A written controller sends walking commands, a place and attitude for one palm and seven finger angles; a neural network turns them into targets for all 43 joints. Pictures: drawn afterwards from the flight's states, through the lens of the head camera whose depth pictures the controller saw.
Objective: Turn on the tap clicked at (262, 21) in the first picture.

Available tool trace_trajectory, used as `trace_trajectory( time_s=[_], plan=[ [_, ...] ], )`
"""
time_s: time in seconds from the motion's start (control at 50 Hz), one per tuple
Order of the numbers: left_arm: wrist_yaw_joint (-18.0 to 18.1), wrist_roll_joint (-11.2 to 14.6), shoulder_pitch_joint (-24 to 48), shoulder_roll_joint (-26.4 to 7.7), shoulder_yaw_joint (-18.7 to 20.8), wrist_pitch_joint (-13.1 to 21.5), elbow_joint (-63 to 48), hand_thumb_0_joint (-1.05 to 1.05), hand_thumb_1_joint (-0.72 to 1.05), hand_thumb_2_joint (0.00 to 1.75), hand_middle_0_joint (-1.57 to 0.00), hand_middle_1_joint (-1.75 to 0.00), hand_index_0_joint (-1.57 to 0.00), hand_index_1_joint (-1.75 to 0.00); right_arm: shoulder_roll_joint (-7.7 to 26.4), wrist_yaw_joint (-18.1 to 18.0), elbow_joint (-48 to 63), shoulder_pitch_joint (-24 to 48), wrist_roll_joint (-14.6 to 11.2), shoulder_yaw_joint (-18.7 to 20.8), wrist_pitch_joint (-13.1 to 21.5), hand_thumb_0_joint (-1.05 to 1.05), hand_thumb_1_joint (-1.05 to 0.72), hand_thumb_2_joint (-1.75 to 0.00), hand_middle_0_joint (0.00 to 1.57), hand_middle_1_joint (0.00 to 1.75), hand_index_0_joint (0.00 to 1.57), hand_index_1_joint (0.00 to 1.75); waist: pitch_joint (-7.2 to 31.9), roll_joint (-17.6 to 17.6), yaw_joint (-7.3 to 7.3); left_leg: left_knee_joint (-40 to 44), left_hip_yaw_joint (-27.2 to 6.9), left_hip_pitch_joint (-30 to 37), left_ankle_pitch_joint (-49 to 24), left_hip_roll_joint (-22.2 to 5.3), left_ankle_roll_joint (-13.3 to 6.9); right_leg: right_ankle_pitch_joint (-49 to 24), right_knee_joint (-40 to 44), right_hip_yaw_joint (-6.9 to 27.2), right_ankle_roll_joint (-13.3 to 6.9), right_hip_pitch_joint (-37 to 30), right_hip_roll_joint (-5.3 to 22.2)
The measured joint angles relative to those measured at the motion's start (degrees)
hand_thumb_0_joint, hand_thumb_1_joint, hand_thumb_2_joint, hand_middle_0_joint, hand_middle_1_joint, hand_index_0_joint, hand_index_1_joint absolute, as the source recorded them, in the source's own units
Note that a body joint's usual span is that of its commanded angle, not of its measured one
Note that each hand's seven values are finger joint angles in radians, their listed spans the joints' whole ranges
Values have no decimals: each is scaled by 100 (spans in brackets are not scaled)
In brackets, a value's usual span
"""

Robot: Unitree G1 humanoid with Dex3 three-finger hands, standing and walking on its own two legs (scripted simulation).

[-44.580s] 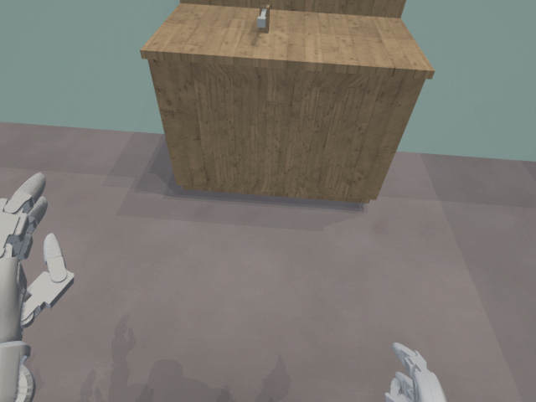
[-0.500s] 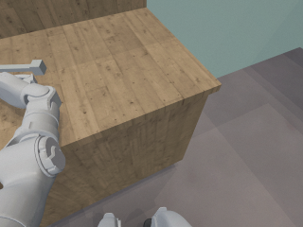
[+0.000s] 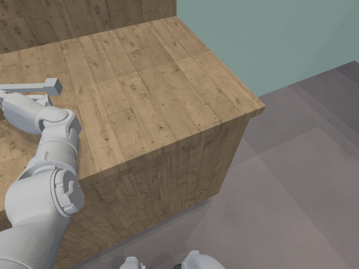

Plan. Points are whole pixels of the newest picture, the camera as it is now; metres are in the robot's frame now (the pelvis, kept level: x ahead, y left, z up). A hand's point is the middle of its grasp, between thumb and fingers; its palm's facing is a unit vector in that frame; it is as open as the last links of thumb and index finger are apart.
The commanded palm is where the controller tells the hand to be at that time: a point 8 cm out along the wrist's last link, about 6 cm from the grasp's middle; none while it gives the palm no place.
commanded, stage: push the lever round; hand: left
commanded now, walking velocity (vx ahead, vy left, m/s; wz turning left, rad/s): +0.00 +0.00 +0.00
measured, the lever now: (53, 87) +0.52 +0.23 +0.13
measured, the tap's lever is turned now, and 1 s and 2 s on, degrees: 67 67 67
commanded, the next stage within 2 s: none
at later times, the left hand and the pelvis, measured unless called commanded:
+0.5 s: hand (47, 98) +0.50 +0.24 +0.12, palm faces +0.86 -0.49 -0.15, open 8.6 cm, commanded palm +0.50 +0.27 +0.12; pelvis +0.01 -0.01 +0.00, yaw +1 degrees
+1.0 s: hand (46, 99) +0.50 +0.24 +0.12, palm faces +0.86 -0.50 -0.15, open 8.5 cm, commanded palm +0.50 +0.27 +0.12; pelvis +0.01 -0.02 +0.00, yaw +1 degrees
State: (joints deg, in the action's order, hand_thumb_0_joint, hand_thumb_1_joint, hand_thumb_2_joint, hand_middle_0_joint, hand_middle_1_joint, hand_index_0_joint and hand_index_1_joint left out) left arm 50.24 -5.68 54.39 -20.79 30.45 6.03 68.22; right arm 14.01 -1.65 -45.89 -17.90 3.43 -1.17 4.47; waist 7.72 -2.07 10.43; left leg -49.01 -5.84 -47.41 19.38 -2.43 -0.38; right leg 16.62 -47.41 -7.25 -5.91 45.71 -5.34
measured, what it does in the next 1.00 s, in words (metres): stands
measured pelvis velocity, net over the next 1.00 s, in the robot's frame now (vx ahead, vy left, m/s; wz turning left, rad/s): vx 0.01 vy -0.02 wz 0.03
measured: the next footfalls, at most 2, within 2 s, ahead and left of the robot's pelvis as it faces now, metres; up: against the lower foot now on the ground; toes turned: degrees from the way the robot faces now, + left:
none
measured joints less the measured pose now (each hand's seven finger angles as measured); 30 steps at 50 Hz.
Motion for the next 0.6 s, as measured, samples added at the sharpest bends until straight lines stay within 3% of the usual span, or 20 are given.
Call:
trace_trajectory(
  time_s=[0.6],
  plan=[
    [-74, -3, -134, 79, 106, -99, -269, 1, 89, 90, -13, -16, 0, -2, 10, -26, 16, 94, 3, 51, -158, 1, -91, -90, 20, 30, 20, 30, 11, -10, -75, 42, -73, 70, 74, 15, -37, 150, -52, -91, -97, -55, 16]
  ],
)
